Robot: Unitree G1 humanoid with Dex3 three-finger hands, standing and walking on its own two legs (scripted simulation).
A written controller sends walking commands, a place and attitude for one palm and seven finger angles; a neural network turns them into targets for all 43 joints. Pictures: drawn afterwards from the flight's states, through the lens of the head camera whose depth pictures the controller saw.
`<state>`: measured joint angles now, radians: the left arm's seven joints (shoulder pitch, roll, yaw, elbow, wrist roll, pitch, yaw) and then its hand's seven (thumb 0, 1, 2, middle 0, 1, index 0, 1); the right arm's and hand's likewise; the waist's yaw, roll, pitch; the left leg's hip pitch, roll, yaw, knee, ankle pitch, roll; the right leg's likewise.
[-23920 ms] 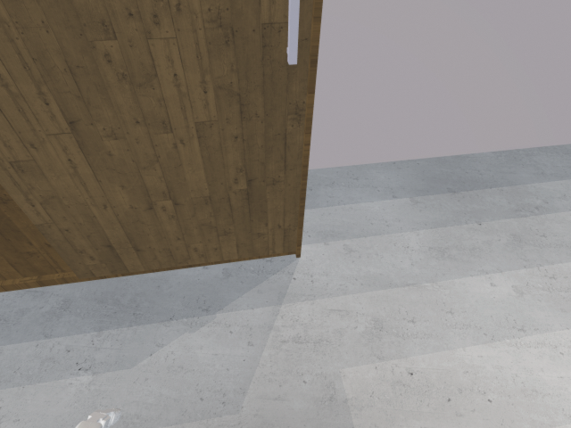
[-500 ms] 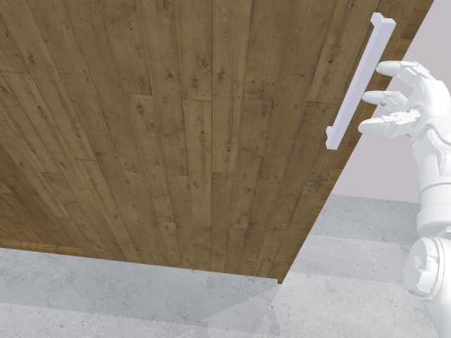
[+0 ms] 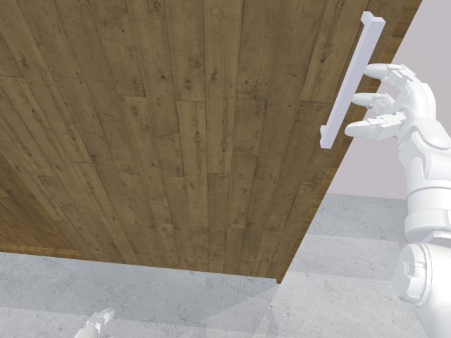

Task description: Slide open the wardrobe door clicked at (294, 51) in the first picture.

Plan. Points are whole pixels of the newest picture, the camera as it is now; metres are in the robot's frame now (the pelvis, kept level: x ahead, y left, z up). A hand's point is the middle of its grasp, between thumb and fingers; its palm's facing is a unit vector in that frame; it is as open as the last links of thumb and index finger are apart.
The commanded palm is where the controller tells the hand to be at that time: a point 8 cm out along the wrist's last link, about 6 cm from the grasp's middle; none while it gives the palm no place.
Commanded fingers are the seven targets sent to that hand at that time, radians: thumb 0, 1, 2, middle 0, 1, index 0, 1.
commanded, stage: slide the fingers in behind the handle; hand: right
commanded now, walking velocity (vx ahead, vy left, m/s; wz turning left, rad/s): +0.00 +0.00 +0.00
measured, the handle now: (343, 88) +0.50 -0.15 +0.23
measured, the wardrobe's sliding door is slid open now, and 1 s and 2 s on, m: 0.00 0.00 0.00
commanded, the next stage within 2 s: grip the handle and tug to test in 1.22 s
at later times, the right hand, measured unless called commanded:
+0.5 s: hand (354, 104) +0.45 -0.16 +0.23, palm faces +0.03 +1.00 +0.02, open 14.0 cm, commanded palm +0.43 -0.21 +0.23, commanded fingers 0.00 0.50 -0.30 0.30 1.20 0.30 1.20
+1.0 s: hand (344, 102) +0.45 -0.14 +0.23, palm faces +0.01 +1.00 +0.01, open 14.0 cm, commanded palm +0.42 -0.20 +0.23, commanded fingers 0.00 0.50 -0.30 0.30 1.20 0.30 1.20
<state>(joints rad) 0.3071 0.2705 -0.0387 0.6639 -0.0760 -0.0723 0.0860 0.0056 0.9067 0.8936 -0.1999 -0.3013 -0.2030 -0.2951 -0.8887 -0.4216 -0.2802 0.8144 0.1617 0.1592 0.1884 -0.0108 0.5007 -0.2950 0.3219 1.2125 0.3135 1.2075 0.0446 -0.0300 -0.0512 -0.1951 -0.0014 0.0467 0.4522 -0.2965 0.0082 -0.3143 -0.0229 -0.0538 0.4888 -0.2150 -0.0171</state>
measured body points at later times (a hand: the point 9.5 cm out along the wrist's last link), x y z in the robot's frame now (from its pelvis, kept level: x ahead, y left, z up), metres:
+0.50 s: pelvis +0.01 +0.01 +0.00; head +0.00 +0.02 +0.45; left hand +0.12 +0.26 -0.11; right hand +0.44 -0.21 +0.23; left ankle -0.04 +0.11 -0.74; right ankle +0.02 -0.11 -0.74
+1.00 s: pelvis +0.00 +0.01 +0.00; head +0.00 +0.02 +0.45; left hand +0.12 +0.26 -0.11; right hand +0.44 -0.19 +0.23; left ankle -0.04 +0.11 -0.74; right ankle +0.02 -0.11 -0.74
